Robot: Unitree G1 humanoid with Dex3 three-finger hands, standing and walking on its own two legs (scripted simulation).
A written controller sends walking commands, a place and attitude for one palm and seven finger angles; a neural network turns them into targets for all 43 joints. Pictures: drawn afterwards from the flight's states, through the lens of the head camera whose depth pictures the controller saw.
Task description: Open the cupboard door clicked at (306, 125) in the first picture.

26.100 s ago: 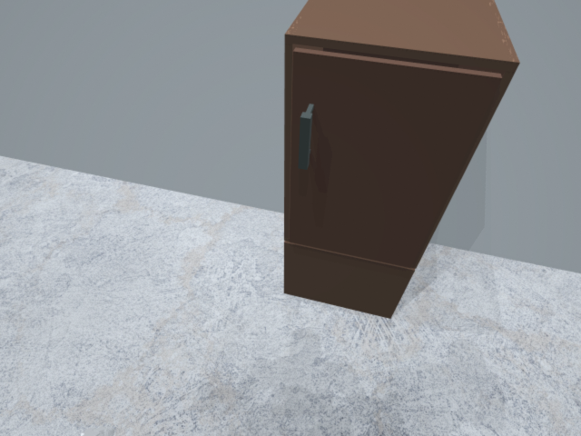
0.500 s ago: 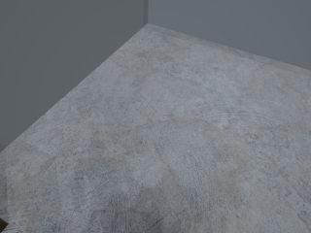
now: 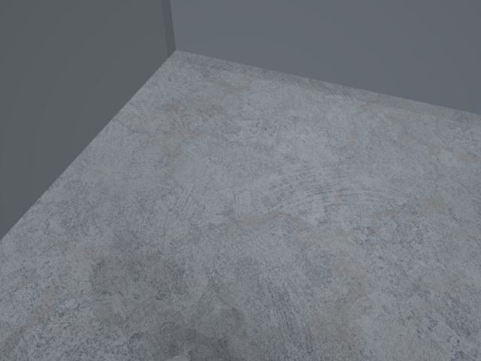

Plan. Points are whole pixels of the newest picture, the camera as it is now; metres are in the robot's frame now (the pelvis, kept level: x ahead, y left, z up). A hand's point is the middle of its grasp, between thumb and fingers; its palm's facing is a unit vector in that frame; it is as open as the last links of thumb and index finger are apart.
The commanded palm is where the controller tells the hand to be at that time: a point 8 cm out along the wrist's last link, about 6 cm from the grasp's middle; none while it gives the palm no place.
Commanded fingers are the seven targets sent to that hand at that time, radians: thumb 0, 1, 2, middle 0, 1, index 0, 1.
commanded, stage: walk to a spot facing it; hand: left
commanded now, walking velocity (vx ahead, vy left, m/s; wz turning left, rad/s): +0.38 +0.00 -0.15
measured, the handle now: out of the picture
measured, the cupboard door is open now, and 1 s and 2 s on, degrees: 49 49 49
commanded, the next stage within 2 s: turn to face it in 0.32 s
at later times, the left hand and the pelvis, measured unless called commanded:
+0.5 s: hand (186, 274) +0.31 +0.13 -0.16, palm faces +0.00 -0.98 -0.21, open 7.2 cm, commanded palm none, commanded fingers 0.00 0.90 0.90 -0.20 -0.30 -0.20 -0.30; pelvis +0.23 -0.06 +0.00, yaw -2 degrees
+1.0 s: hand (190, 232) +0.42 +0.13 -0.16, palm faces +0.25 -0.93 -0.27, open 7.4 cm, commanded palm none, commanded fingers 0.00 0.90 0.90 -0.20 -0.30 -0.20 -0.30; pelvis +0.35 -0.10 -0.01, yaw +13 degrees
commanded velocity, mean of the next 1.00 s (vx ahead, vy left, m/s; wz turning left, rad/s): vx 0.12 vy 0.00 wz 0.30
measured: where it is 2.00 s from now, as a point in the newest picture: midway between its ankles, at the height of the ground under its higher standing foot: (272, 301)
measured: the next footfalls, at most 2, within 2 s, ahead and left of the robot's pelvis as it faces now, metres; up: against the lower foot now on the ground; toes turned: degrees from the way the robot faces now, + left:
left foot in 0.02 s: +0.12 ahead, +0.14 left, +0.00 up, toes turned +7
right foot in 0.34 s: +0.28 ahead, -0.15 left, +0.00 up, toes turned -10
